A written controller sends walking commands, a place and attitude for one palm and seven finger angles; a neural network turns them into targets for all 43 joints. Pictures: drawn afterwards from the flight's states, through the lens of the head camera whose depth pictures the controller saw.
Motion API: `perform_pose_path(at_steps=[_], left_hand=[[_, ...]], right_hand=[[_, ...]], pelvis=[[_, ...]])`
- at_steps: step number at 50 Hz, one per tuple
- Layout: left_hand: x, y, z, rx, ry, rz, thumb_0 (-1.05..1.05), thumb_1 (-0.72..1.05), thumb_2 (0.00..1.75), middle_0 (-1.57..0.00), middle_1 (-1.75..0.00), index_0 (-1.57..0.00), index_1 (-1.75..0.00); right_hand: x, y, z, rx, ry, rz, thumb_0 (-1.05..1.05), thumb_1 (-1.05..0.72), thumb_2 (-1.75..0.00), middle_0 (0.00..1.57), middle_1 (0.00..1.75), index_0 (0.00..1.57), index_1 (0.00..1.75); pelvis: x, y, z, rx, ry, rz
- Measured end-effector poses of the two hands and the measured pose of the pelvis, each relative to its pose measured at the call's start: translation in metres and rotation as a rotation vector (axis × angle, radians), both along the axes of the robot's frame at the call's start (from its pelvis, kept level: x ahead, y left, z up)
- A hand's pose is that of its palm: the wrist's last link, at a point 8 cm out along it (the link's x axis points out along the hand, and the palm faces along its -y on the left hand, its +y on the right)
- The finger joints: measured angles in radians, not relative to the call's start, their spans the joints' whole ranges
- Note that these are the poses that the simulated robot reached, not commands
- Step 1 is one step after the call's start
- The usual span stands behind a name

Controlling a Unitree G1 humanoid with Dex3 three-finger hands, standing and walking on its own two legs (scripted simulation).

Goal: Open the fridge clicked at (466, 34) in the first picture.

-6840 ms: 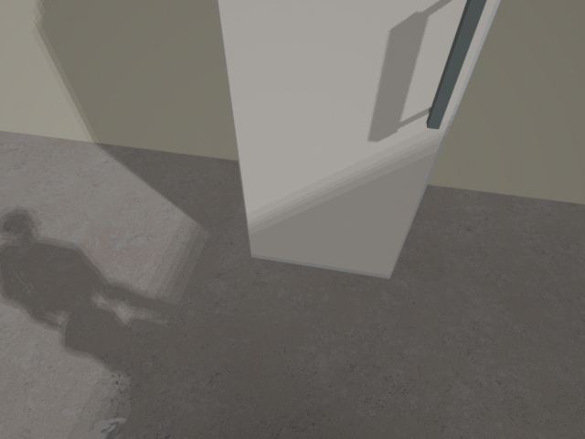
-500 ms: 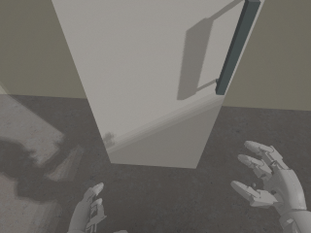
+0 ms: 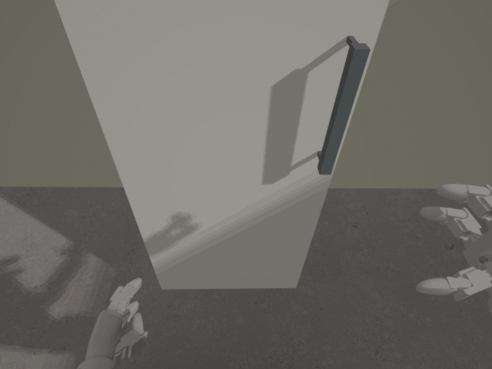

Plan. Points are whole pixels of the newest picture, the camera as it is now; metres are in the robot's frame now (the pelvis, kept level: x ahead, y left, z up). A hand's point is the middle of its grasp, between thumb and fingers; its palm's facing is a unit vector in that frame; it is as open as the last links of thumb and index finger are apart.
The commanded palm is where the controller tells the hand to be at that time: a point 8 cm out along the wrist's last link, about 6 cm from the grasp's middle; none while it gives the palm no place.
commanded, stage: raise the hand to about handle height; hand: right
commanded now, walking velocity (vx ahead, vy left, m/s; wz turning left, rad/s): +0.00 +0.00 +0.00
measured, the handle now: (336, 112) +0.55 -0.17 +0.17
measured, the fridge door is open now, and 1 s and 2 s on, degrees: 0 0 0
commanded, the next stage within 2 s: move the hooked fingers beside the handle in 0.82 s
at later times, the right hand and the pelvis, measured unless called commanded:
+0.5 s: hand (448, 209) +0.29 -0.26 +0.18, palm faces +0.01 +1.00 -0.06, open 14.0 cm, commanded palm +0.24 -0.31 +0.19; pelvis +0.00 +0.01 +0.01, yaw +1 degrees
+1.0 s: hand (461, 209) +0.28 -0.27 +0.19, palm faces +0.05 +1.00 -0.04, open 14.0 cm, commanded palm +0.25 -0.31 +0.19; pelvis +0.00 +0.00 +0.01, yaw +1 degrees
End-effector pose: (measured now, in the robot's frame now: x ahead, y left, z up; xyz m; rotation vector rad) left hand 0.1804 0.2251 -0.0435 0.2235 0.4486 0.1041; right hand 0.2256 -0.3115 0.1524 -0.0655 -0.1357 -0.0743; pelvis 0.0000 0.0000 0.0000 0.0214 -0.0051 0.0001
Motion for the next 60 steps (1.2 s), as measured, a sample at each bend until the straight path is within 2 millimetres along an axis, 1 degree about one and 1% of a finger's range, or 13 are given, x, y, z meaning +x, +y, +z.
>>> perform_pose_path(at_steps=[4, 8, 14, 18, 20, 23, 28, 33, 37, 43, 50, 55, 60], left_hand=[[0.005, -0.003, -0.003, -0.017, 0.018, -0.018, 0.01, 0.91, 0.90, -0.20, -0.30, -0.20, -0.30], [0.003, -0.002, -0.007, -0.021, 0.049, -0.018, 0.01, 0.91, 0.90, -0.21, -0.30, -0.20, -0.30], [-0.004, 0.003, -0.010, -0.020, 0.082, -0.007, 0.01, 0.91, 0.90, -0.21, -0.30, -0.20, -0.30], [-0.008, 0.008, -0.012, -0.024, 0.099, 0.010, 0.01, 0.91, 0.90, -0.21, -0.30, -0.20, -0.30], [-0.010, 0.011, -0.013, -0.027, 0.105, 0.018, 0.01, 0.91, 0.90, -0.21, -0.30, -0.20, -0.30], [-0.013, 0.016, -0.014, -0.031, 0.110, 0.032, 0.01, 0.91, 0.90, -0.21, -0.30, -0.20, -0.30], [-0.015, 0.020, -0.010, -0.022, 0.108, 0.046, 0.02, 0.91, 0.90, -0.20, -0.30, -0.20, -0.30], [-0.014, 0.017, -0.004, -0.011, 0.094, 0.039, 0.02, 0.91, 0.90, -0.20, -0.30, -0.20, -0.30], [-0.010, 0.012, -0.003, -0.014, 0.088, 0.030, 0.01, 0.91, 0.90, -0.20, -0.30, -0.20, -0.30], [-0.007, 0.005, -0.003, -0.025, 0.083, 0.022, 0.01, 0.91, 0.90, -0.20, -0.30, -0.20, -0.30], [-0.008, 0.000, -0.002, -0.029, 0.082, 0.014, 0.01, 0.91, 0.90, -0.20, -0.30, -0.20, -0.30], [-0.012, 0.001, -0.006, -0.020, 0.106, 0.016, 0.01, 0.91, 0.90, -0.21, -0.30, -0.20, -0.30], [-0.019, 0.005, -0.009, -0.011, 0.127, 0.036, 0.01, 0.91, 0.90, -0.21, -0.30, -0.20, -0.30]], right_hand=[[0.006, -0.002, 0.000, 0.010, 0.080, 0.011, -0.01, 0.45, -0.32, 0.29, 1.16, 0.30, 1.17], [0.012, -0.001, 0.001, 0.004, 0.127, 0.022, -0.01, 0.48, -0.31, 0.30, 1.18, 0.30, 1.19], [0.021, -0.007, 0.034, -0.013, 0.009, 0.004, -0.01, 0.50, -0.30, 0.30, 1.19, 0.30, 1.20], [0.032, -0.015, 0.049, -0.008, 0.015, -0.001, -0.01, 0.50, -0.30, 0.30, 1.19, 0.30, 1.20], [0.038, -0.016, 0.048, -0.002, 0.055, 0.009, -0.01, 0.50, -0.30, 0.30, 1.20, 0.30, 1.20], [0.043, -0.011, 0.038, 0.004, 0.121, 0.040, -0.01, 0.50, -0.30, 0.30, 1.20, 0.30, 1.20], [0.039, 0.001, 0.027, 0.019, 0.110, 0.063, -0.01, 0.50, -0.30, 0.30, 1.20, 0.30, 1.20], [0.032, -0.005, 0.035, 0.019, 0.030, 0.010, -0.01, 0.50, -0.30, 0.30, 1.20, 0.30, 1.20], [0.032, -0.013, 0.037, 0.020, 0.050, -0.011, -0.01, 0.50, -0.30, 0.30, 1.20, 0.30, 1.20], [0.034, -0.009, 0.032, 0.014, 0.105, 0.028, -0.01, 0.50, -0.30, 0.30, 1.20, 0.30, 1.20], [0.031, -0.011, 0.039, 0.020, 0.053, 0.022, -0.01, 0.50, -0.30, 0.30, 1.20, 0.30, 1.20], [0.041, -0.015, 0.034, 0.039, 0.085, 0.006, -0.01, 0.50, -0.30, 0.30, 1.20, 0.30, 1.20], [0.056, -0.005, 0.031, 0.029, 0.105, 0.036, -0.01, 0.50, -0.30, 0.30, 1.20, 0.30, 1.20]], pelvis=[[-0.001, 0.003, 0.003, -0.002, -0.008, -0.004], [-0.001, 0.006, 0.005, -0.005, -0.012, -0.004], [0.001, 0.010, 0.008, -0.006, -0.024, -0.002], [0.001, 0.011, 0.009, -0.007, -0.027, -0.002], [0.001, 0.011, 0.010, -0.009, -0.024, 0.000], [0.000, 0.009, 0.010, -0.013, -0.015, 0.007], [0.001, 0.008, 0.010, -0.015, -0.015, 0.018], [0.001, 0.009, 0.011, -0.013, -0.027, 0.018], [0.000, 0.008, 0.011, -0.011, -0.034, 0.013], [-0.002, 0.005, 0.012, -0.011, -0.031, 0.012], [-0.002, 0.004, 0.012, -0.011, -0.036, 0.013], [-0.005, 0.003, 0.012, -0.010, -0.034, 0.006], [-0.007, 0.003, 0.012, -0.011, -0.027, 0.008]])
